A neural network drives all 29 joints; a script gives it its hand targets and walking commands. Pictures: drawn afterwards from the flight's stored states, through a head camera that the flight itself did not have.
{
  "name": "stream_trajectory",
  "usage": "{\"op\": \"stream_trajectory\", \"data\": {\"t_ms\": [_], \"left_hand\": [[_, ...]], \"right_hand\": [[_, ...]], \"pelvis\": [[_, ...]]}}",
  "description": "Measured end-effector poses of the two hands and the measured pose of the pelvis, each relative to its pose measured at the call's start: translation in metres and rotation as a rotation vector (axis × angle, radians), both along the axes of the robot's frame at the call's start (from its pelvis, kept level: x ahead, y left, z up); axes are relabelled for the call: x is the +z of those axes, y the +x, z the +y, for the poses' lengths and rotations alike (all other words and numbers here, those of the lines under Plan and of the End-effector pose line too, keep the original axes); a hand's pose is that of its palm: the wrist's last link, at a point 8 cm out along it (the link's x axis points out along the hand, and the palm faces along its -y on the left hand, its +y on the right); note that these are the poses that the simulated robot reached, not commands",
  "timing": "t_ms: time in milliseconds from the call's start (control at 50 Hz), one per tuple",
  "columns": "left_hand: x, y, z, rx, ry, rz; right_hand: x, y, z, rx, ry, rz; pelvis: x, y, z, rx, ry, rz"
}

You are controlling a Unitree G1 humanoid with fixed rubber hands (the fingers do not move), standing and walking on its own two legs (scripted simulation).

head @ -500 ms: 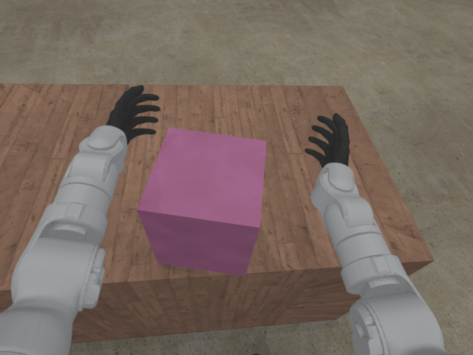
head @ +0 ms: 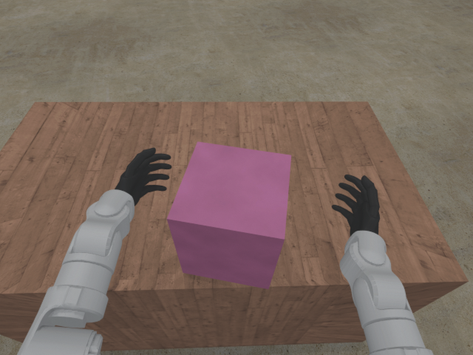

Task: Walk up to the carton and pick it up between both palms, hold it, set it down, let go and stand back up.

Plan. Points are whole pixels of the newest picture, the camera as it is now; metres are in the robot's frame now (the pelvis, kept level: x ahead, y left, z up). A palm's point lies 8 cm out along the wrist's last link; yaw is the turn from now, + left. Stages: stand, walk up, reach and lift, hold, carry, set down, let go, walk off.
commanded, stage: set down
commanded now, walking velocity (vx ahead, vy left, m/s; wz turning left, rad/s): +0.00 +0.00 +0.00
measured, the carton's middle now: (233, 217) +0.38 -0.02 -0.03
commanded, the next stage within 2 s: none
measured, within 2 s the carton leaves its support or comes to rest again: neither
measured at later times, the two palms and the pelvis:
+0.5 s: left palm (118, 241) +0.31 +0.18 +0.04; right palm (361, 267) +0.22 -0.21 +0.04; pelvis +0.00 -0.01 +0.00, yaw +0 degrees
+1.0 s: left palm (82, 313) +0.21 +0.23 +0.01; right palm (355, 320) +0.16 -0.19 -0.01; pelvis +0.03 +0.00 -0.01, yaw +1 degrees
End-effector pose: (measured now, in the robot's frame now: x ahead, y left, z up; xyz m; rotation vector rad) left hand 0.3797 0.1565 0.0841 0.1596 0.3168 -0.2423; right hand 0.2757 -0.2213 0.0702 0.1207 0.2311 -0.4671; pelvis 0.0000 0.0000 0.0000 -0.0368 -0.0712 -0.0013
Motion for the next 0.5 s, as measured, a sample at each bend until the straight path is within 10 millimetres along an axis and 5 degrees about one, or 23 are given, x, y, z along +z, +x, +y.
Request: {"op": "stream_trajectory", "data": {"t_ms": [500], "left_hand": [[-0.042, -0.072, 0.023, 0.036, -0.049, 0.017]], "right_hand": [[-0.034, -0.054, 0.013, 0.019, -0.012, 0.074]], "pelvis": [[0.0, 0.004, -0.013, 0.005, 0.004, -0.028]]}}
